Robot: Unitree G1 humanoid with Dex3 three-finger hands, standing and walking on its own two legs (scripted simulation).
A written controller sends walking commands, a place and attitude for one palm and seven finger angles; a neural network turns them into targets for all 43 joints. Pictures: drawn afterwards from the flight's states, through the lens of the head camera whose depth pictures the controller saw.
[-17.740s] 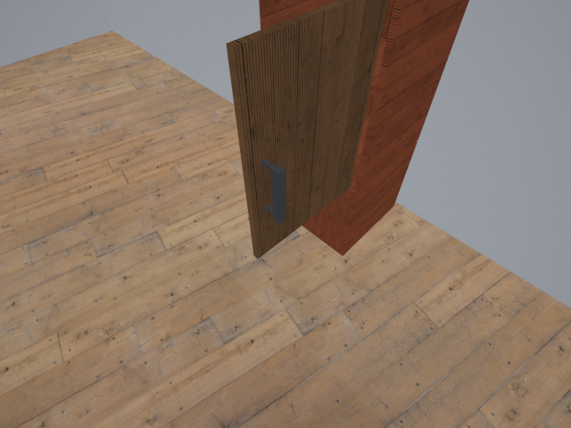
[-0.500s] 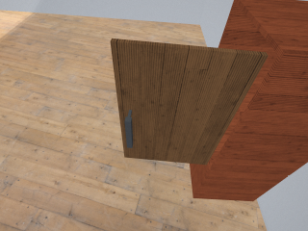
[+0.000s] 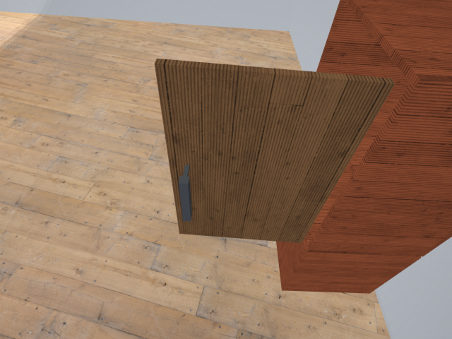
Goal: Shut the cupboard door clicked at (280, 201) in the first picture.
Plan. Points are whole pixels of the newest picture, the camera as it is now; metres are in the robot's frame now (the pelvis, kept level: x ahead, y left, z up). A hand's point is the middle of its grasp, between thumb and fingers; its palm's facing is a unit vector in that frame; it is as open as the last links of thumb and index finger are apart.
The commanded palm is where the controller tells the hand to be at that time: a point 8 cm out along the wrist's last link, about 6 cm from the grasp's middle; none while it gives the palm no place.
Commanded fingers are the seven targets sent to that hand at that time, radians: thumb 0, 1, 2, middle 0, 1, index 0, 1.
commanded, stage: shuffle to correct the standing spot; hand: left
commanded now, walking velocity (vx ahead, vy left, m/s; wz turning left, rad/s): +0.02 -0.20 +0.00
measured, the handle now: (187, 194) +0.46 +0.12 -0.09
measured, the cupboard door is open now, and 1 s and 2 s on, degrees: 88 88 88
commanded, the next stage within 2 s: come to a stop and stand still in 0.32 s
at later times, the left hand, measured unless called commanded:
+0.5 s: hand out of the picture +0.04 +0.12 -0.18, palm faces -0.02 -0.98 -0.19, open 7.3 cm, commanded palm none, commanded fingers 0.00 0.90 0.90 -0.20 -0.30 -0.20 -0.30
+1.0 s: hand out of the picture +0.04 +0.14 -0.19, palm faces +0.02 -0.97 -0.23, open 7.3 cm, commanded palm none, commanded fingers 0.00 0.90 0.90 -0.20 -0.30 -0.20 -0.30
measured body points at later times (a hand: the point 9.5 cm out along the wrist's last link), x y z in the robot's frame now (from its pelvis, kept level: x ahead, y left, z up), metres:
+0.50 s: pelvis +0.01 -0.06 +0.00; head +0.03 -0.05 +0.45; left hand +0.04 +0.17 -0.16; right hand -0.02 -0.30 -0.16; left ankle +0.01 +0.04 -0.74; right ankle +0.01 -0.22 -0.73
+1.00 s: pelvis +0.00 -0.05 -0.01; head +0.02 -0.03 +0.44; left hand +0.04 +0.19 -0.17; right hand +0.05 -0.28 -0.15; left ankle +0.00 +0.01 -0.74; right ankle -0.03 -0.19 -0.73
